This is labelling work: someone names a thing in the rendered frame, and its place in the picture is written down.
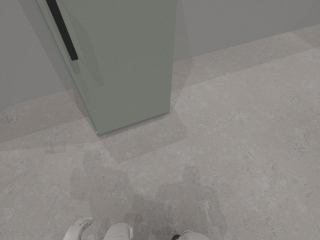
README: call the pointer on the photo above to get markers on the handle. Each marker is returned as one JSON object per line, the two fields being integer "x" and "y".
{"x": 53, "y": 6}

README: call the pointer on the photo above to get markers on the robot left thigh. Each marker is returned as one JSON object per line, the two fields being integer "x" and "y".
{"x": 119, "y": 231}

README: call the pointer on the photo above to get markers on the left robot hand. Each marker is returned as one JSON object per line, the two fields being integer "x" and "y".
{"x": 75, "y": 231}

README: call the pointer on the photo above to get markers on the fridge door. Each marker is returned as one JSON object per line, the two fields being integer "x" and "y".
{"x": 125, "y": 52}

